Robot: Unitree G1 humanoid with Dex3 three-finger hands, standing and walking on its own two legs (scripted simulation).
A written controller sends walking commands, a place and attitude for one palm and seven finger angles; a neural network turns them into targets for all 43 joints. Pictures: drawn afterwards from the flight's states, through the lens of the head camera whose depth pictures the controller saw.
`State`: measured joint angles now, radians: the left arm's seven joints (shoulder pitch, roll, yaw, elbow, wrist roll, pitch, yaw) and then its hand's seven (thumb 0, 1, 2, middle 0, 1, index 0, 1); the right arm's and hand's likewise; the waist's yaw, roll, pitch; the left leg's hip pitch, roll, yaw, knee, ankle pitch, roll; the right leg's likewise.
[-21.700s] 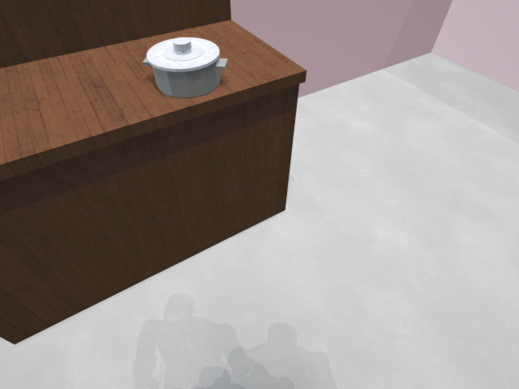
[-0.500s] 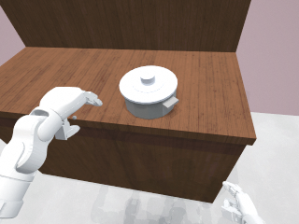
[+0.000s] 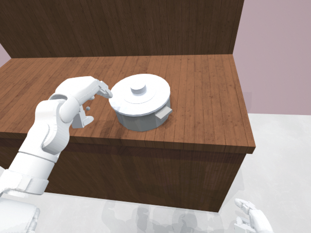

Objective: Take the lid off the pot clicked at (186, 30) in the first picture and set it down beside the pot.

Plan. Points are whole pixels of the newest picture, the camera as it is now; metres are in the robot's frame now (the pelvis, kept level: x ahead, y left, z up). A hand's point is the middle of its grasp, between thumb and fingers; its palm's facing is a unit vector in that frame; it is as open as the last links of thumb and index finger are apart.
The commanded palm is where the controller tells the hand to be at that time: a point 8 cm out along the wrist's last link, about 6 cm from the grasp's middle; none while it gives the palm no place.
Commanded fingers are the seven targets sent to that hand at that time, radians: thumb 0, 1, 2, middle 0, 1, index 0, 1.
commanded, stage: move the open hand above the knob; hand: left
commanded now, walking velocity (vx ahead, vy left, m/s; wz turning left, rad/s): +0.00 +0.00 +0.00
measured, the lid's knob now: (138, 86) +0.52 +0.10 +0.10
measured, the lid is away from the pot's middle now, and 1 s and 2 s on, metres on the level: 0.00 0.00 0.00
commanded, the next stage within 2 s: lower the open fingers around the knob in 1.70 s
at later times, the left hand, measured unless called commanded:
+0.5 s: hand (108, 88) +0.43 +0.16 +0.17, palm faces -0.19 -0.05 -0.98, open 10.0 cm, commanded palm +0.41 +0.15 +0.23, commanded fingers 0.00 -0.32 1.52 -0.85 -0.08 -0.85 -0.08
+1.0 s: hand (128, 77) +0.48 +0.11 +0.17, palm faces -0.27 -0.04 -0.96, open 10.0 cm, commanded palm +0.48 +0.12 +0.23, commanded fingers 0.00 -0.32 1.52 -0.85 -0.08 -0.85 -0.08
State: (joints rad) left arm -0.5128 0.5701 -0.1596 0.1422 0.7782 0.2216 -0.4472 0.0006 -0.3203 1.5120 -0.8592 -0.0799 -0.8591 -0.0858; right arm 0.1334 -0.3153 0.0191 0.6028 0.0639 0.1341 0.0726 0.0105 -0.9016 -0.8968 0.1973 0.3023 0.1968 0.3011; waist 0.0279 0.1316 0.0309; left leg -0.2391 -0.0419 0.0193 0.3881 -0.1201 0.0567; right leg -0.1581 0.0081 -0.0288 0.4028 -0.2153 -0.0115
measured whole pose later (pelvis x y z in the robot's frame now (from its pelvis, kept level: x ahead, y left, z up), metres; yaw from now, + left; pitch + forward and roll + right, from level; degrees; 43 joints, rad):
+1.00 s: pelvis +0.03 +0.00 +0.00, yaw -1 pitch +3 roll +0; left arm -0.96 0.42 -0.32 0.62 0.83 0.30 -0.41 0.00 -0.32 1.51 -0.86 -0.08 -0.86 -0.09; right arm 0.18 -0.31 0.01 0.68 0.06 0.16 0.05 0.01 -0.90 -0.90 0.20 0.30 0.20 0.30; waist -0.04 0.10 0.00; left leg -0.29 -0.05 0.03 0.40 -0.17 0.06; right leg -0.21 0.00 -0.01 0.42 -0.26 -0.01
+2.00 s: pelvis +0.03 +0.00 +0.00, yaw -1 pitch +4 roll +0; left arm -1.11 0.35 -0.35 0.87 0.85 0.33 -0.43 0.00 -0.32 1.51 -0.86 -0.08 -0.86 -0.09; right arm 0.22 -0.29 0.02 0.70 0.05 0.13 0.02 0.01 -0.90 -0.90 0.20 0.30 0.20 0.30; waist -0.06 0.07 -0.03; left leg -0.32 -0.06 0.03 0.40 -0.16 0.07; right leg -0.25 -0.01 -0.01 0.43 -0.26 0.00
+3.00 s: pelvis +0.03 +0.00 +0.00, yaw -1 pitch +5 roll +0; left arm -1.01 0.36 -0.33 0.88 0.85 0.28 -0.37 0.00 -0.30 1.47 -0.85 -0.14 -0.81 -0.13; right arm 0.23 -0.28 0.02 0.71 0.06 0.17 0.01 0.01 -0.90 -0.90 0.20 0.30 0.20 0.30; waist -0.07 0.07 -0.05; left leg -0.34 -0.04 0.04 0.45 -0.19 0.06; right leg -0.27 0.01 0.00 0.46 -0.28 -0.01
